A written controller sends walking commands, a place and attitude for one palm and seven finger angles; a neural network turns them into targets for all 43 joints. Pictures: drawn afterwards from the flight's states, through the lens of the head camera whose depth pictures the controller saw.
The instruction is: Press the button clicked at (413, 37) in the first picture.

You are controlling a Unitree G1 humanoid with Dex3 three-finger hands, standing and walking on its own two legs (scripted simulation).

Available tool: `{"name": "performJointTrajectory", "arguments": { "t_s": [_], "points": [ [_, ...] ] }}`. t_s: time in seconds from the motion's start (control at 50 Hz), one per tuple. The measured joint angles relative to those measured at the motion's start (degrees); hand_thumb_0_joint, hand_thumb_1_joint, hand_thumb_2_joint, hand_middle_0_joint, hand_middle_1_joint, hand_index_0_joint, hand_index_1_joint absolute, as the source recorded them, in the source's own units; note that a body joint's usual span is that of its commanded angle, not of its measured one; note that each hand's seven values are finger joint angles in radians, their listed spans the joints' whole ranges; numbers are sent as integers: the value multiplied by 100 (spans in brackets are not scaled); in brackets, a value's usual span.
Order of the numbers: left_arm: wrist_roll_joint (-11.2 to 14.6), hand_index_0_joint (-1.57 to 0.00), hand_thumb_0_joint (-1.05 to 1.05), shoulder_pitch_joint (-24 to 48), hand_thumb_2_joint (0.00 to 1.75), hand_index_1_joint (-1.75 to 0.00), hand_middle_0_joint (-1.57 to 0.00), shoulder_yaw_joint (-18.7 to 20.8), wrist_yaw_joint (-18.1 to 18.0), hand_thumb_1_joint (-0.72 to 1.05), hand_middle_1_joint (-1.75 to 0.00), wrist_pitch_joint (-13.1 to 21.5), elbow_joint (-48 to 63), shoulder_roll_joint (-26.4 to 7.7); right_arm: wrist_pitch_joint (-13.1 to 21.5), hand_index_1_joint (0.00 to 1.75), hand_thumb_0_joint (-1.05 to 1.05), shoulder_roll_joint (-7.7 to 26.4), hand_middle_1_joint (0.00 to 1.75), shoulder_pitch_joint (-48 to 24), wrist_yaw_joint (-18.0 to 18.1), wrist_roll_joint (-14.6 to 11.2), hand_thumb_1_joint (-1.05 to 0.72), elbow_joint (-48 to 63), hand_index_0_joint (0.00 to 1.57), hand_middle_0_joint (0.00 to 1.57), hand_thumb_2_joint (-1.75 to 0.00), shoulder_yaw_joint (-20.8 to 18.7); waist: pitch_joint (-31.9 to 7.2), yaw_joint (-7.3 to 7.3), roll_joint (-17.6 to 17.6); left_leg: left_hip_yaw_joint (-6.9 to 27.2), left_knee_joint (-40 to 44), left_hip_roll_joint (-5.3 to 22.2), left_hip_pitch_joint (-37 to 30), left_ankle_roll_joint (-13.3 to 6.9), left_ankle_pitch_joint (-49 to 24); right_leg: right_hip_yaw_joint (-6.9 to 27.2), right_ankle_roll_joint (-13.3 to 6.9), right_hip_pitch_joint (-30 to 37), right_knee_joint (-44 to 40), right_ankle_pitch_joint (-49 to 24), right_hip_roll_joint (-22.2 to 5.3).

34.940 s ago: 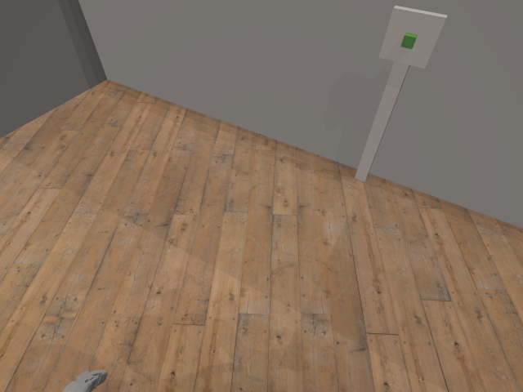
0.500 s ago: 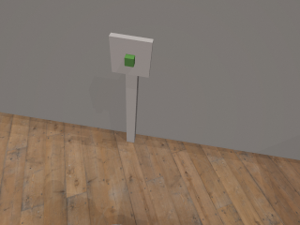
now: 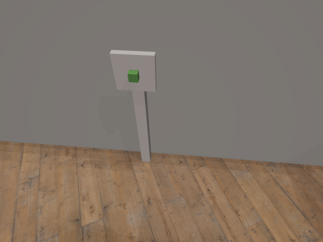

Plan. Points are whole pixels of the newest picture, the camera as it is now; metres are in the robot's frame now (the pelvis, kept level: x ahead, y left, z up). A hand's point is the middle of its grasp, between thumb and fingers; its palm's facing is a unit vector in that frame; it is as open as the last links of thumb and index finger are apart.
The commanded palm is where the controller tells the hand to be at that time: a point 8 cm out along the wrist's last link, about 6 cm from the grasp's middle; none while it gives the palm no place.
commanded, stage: let the arm hang, fingers relaxed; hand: left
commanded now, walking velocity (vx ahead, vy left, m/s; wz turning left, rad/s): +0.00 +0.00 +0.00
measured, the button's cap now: (133, 75) +0.74 +0.16 +0.00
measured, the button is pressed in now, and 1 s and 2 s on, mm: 0 0 0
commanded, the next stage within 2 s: stand and wait in 0.22 s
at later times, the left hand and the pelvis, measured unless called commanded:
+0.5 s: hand out of the picture -0.01 +0.15 -0.17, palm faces +0.04 -0.98 -0.18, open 7.3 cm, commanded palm none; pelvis +0.02 -0.01 +0.00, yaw +0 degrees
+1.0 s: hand out of the picture +0.03 +0.14 -0.17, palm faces +0.03 -0.98 -0.18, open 7.3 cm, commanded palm none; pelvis +0.04 -0.02 +0.00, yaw -1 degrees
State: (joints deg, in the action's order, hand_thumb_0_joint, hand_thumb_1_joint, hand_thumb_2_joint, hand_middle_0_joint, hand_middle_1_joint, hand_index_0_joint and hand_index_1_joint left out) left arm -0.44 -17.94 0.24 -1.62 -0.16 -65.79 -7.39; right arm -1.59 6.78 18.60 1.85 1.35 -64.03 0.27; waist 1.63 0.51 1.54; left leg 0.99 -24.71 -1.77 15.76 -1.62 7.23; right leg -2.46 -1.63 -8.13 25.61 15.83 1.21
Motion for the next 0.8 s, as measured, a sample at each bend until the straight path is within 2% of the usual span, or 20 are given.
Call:
{"name": "performJointTrajectory", "arguments": {
  "t_s": [0.18,0.8],
  "points": [
    [10,-20,0,126,89,-30,-20,-5,-23,91,-30,55,-19,179,61,30,0,-46,29,-4,46,-15,-91,-75,20,20,-90,-12,67,26,-129,17,-12,38,-49,44,81,-7,-38,98,-96,25,43],
    [31,-20,0,95,89,-30,-20,16,-53,91,-30,89,-95,31,96,30,0,106,29,-336,86,-42,-91,-148,20,20,-90,-1,164,-47,-103,-11,106,66,-339,106,265,41,-89,439,-359,114,73]
  ]
}}
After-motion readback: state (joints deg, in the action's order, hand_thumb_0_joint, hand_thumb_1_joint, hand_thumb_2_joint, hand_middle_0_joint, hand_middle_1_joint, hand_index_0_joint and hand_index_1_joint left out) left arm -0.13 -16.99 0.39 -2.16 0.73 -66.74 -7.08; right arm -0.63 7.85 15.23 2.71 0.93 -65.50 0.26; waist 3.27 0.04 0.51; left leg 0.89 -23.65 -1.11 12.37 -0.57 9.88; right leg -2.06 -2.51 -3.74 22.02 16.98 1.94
